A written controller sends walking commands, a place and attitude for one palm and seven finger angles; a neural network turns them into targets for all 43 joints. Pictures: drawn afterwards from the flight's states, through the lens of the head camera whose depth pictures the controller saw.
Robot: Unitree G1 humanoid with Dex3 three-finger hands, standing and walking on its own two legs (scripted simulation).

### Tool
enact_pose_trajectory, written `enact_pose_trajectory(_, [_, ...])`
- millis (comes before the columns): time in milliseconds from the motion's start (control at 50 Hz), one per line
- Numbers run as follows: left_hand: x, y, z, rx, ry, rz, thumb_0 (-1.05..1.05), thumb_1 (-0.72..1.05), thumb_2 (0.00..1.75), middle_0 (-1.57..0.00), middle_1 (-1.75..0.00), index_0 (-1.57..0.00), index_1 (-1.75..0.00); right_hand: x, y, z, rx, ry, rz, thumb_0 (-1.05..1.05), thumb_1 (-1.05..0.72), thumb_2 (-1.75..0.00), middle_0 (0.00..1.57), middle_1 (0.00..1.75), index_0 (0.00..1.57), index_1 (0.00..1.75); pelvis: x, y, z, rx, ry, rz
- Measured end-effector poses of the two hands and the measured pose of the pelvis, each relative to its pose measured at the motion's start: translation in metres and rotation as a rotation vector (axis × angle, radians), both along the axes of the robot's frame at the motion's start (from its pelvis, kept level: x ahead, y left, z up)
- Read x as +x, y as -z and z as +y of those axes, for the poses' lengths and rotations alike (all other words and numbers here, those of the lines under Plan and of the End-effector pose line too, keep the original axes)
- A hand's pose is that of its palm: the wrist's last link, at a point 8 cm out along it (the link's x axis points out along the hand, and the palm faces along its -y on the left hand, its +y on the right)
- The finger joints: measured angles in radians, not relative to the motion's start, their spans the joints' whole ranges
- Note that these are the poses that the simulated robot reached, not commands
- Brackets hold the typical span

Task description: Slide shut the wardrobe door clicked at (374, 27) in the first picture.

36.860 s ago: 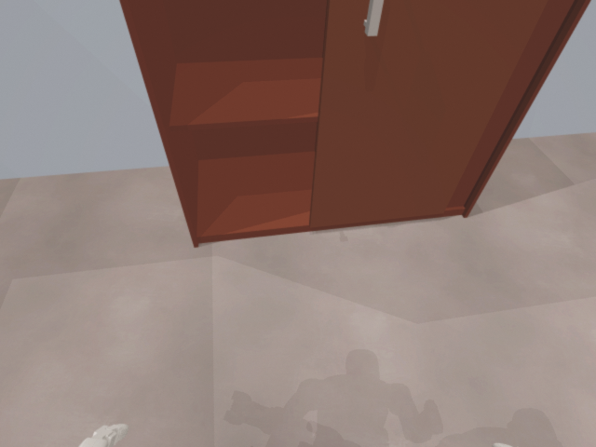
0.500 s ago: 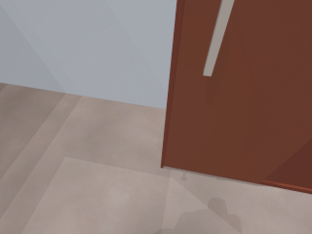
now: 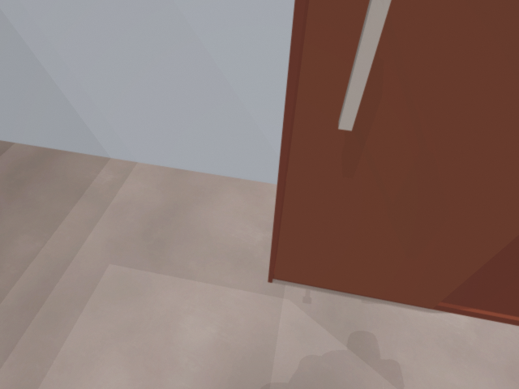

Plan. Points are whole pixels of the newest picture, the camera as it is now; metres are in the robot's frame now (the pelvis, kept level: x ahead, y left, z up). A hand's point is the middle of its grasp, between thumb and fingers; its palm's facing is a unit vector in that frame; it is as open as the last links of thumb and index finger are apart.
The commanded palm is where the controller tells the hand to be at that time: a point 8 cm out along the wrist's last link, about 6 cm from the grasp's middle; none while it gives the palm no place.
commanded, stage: stand and wait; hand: right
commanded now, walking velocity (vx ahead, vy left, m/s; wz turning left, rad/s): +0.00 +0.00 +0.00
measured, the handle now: (360, 64) +0.60 -0.13 +0.21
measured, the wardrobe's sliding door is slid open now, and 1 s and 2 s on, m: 0.00 0.00 0.00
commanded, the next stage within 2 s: none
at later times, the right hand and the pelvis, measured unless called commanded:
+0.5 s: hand out of the picture +0.03 -0.20 -0.17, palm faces -0.01 +0.97 -0.25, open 7.3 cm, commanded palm none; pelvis +0.00 +0.01 +0.00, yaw +0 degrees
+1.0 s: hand out of the picture +0.06 -0.21 -0.16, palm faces -0.03 +0.96 -0.29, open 7.3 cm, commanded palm none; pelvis +0.01 +0.02 +0.00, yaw +0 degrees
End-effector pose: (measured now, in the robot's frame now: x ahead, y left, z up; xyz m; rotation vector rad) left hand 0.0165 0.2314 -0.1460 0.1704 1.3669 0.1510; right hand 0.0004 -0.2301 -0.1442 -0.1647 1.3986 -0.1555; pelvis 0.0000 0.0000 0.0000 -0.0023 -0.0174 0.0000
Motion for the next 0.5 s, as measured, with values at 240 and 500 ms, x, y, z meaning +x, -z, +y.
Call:
enact_pose_trajectory(240, [0.008,-0.003,0.013,0.022,0.009,-0.009,0.01,0.91,0.90,-0.20,-0.30,-0.20,-0.30,0.017,-0.004,-0.011,-0.027,-0.016,-0.032,0.00,-0.91,-0.90,0.20,0.30,0.20,0.30,0.002,-0.001,0.002,-0.001,0.002,0.001])
enact_pose_trajectory(500, [0.019,-0.008,0.029,0.050,0.021,-0.028,0.01,0.91,0.90,-0.20,-0.30,-0.20,-0.30,0.029,-0.009,-0.018,-0.049,-0.031,-0.051,0.00,-0.91,-0.90,0.20,0.30,0.20,0.30,0.003,-0.002,0.006,-0.002,0.001,0.000])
